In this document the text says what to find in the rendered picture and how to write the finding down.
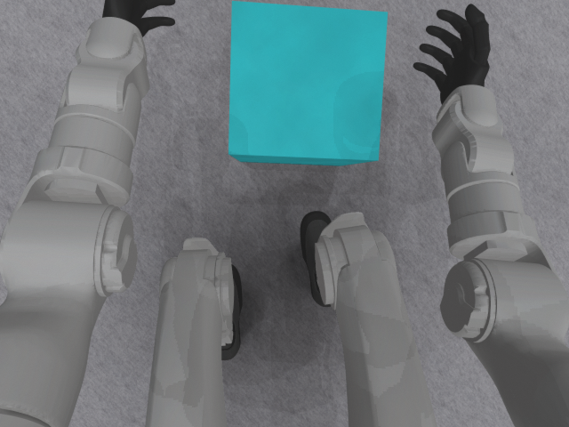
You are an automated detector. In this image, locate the robot left forearm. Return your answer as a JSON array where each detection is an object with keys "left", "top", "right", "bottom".
[{"left": 0, "top": 17, "right": 150, "bottom": 287}]

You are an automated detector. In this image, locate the left robot shin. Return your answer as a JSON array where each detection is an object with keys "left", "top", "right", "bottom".
[{"left": 159, "top": 238, "right": 233, "bottom": 343}]

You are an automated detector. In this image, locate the carton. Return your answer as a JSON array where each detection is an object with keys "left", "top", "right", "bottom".
[{"left": 228, "top": 1, "right": 388, "bottom": 166}]

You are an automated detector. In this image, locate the robot right foot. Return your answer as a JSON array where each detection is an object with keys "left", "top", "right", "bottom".
[{"left": 301, "top": 211, "right": 331, "bottom": 307}]

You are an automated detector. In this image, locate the right robot upper arm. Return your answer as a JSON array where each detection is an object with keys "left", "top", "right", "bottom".
[{"left": 440, "top": 258, "right": 569, "bottom": 427}]

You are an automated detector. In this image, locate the robot right forearm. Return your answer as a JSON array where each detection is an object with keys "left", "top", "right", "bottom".
[{"left": 432, "top": 85, "right": 569, "bottom": 332}]

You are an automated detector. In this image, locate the robot left hand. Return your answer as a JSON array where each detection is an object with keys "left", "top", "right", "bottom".
[{"left": 102, "top": 0, "right": 175, "bottom": 37}]

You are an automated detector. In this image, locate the robot right hand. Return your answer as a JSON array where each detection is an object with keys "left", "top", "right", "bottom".
[{"left": 413, "top": 4, "right": 491, "bottom": 104}]

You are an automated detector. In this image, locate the left robot upper arm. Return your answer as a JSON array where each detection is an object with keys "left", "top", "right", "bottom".
[{"left": 0, "top": 200, "right": 138, "bottom": 427}]

